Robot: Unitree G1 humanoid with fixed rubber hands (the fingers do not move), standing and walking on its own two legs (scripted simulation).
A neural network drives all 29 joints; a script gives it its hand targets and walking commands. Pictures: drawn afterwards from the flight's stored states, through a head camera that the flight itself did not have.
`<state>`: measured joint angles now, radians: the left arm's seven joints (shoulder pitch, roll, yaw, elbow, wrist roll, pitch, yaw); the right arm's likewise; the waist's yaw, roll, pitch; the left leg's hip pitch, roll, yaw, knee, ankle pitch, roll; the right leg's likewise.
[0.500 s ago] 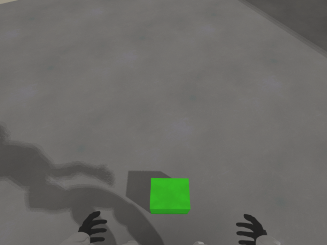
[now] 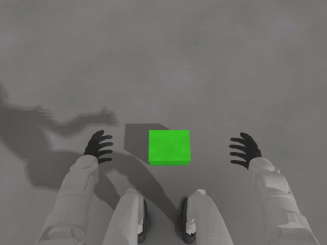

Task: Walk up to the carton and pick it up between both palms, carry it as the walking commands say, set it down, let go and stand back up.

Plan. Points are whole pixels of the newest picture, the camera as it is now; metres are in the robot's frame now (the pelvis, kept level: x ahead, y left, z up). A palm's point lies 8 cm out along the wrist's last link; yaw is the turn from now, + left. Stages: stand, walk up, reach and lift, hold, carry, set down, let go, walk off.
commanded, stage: reach and lift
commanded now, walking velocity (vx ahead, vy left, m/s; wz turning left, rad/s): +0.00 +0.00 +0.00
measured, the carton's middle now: (169, 148) +0.46 -0.01 -0.60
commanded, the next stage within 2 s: none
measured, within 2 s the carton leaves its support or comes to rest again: neither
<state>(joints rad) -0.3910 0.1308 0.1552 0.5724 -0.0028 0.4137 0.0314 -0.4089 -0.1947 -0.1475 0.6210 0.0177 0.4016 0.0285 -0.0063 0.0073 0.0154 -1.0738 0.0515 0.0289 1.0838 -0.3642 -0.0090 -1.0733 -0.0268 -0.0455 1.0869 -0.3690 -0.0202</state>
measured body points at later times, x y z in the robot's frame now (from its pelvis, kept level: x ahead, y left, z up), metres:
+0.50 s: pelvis +0.00 +0.00 -0.03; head +0.26 +0.00 +0.34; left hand +0.46 +0.17 -0.13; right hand +0.47 -0.21 -0.13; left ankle +0.08 +0.13 -0.65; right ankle +0.08 -0.11 -0.65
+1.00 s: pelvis -0.01 +0.00 -0.12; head +0.29 -0.01 +0.22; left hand +0.47 +0.17 -0.25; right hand +0.47 -0.22 -0.25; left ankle +0.08 +0.13 -0.65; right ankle +0.08 -0.11 -0.65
